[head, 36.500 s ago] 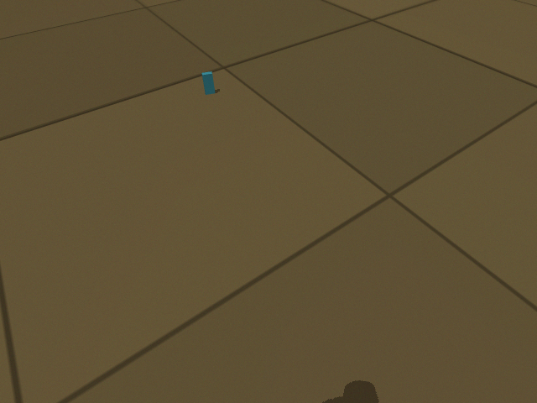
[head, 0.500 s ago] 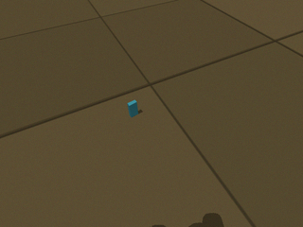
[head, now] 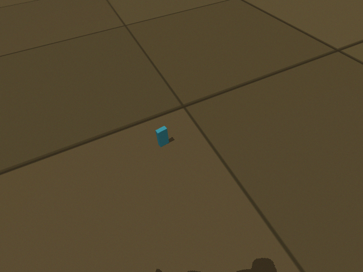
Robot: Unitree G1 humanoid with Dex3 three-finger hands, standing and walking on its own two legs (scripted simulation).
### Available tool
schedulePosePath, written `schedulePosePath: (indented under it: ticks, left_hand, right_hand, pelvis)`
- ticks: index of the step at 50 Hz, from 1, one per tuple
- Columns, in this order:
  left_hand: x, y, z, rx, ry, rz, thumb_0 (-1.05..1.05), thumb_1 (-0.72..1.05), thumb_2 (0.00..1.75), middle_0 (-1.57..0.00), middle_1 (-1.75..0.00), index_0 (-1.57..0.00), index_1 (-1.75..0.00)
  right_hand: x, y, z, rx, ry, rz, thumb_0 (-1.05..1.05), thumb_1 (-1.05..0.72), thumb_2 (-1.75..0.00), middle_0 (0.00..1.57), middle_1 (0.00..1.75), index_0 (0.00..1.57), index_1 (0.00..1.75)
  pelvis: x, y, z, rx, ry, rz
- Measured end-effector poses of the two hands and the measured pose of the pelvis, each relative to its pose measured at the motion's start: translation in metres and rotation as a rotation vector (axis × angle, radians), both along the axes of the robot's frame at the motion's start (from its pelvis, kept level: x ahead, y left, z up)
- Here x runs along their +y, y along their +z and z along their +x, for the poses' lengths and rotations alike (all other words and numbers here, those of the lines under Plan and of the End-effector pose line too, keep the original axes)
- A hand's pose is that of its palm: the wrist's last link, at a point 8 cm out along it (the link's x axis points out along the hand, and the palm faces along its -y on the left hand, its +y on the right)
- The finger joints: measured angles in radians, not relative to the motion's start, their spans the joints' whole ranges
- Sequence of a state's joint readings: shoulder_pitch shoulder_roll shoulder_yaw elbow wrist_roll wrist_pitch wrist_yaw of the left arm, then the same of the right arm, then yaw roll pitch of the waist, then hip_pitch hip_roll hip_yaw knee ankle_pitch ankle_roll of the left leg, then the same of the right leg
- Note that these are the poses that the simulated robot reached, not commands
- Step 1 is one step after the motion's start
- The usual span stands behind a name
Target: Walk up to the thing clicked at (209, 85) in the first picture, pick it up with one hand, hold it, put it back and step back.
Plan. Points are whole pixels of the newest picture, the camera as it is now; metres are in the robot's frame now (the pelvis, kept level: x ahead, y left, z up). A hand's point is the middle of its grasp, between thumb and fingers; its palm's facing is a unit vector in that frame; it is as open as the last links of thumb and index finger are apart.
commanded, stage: step back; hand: left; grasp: from the side
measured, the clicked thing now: (162, 136) +1.03 +0.19 -0.68
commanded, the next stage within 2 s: stand in 0.12 s
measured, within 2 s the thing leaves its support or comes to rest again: neither
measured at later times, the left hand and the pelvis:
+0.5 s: hand out of the picture +0.11 +0.26 -0.14, palm faces -0.01 -0.95 -0.32, open 7.4 cm; pelvis +0.02 +0.02 +0.02, yaw -1 degrees
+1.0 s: hand out of the picture +0.07 +0.26 -0.13, palm faces -0.02 -0.93 -0.35, open 7.4 cm; pelvis +0.00 +0.00 +0.02, yaw +0 degrees
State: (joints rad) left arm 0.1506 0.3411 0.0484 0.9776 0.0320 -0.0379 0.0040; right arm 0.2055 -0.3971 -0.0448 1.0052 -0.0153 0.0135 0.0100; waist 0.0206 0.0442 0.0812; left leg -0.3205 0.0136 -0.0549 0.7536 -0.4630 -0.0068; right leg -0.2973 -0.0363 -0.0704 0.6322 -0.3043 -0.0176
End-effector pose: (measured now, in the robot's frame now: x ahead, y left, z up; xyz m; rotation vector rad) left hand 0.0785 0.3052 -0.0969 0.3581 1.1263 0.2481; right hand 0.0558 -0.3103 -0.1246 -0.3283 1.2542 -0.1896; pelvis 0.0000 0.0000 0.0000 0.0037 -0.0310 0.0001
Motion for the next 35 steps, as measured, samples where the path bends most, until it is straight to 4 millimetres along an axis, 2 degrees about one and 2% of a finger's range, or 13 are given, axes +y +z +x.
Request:
schedulePosePath:
  ticks: [4, 9, 14, 22, 28, 35]
  left_hand:
    - [0.016, -0.007, 0.010, 0.012, 0.016, 0.000, 0.00, 0.90, 0.90, -0.21, -0.30, -0.20, -0.30]
    - [0.024, -0.010, 0.020, 0.038, 0.020, -0.021, 0.01, 0.90, 0.90, -0.21, -0.30, -0.20, -0.30]
    - [0.019, -0.012, 0.028, 0.050, 0.012, -0.054, 0.01, 0.90, 0.90, -0.20, -0.30, -0.20, -0.30]
    - [0.005, -0.006, 0.030, 0.051, -0.009, -0.082, 0.00, 0.90, 0.90, -0.21, -0.30, -0.20, -0.30]
    - [0.002, -0.001, 0.023, 0.057, -0.008, -0.075, 0.00, 0.90, 0.90, -0.21, -0.30, -0.20, -0.30]
    - [0.003, 0.003, 0.007, 0.078, 0.004, -0.055, 0.00, 0.90, 0.90, -0.21, -0.30, -0.20, -0.30]
  right_hand:
    - [0.013, 0.000, 0.007, 0.013, 0.004, -0.013, 0.01, -0.91, -0.90, 0.20, 0.30, 0.21, 0.30]
    - [0.029, 0.007, 0.021, -0.006, -0.003, 0.000, 0.01, -0.90, -0.90, 0.20, 0.30, 0.21, 0.30]
    - [0.038, 0.019, 0.043, -0.060, 0.016, 0.008, 0.01, -0.90, -0.90, 0.21, 0.30, 0.21, 0.30]
    - [0.037, 0.032, 0.071, -0.134, 0.024, 0.007, 0.01, -0.90, -0.90, 0.21, 0.30, 0.21, 0.30]
    - [0.033, 0.034, 0.072, -0.143, 0.029, 0.016, 0.01, -0.90, -0.90, 0.20, 0.30, 0.21, 0.30]
    - [0.027, 0.029, 0.052, -0.100, 0.020, 0.028, 0.01, -0.90, -0.90, 0.20, 0.30, 0.21, 0.30]
  pelvis:
    - [0.011, -0.003, 0.006, -0.004, 0.002, 0.025]
    - [0.018, 0.002, 0.015, -0.003, -0.011, -0.003]
    - [0.019, 0.009, 0.021, -0.010, -0.013, -0.008]
    - [0.019, 0.017, 0.020, -0.023, -0.012, -0.007]
    - [0.015, 0.020, 0.015, -0.026, -0.011, -0.006]
    - [0.009, 0.022, 0.008, -0.029, -0.007, -0.005]
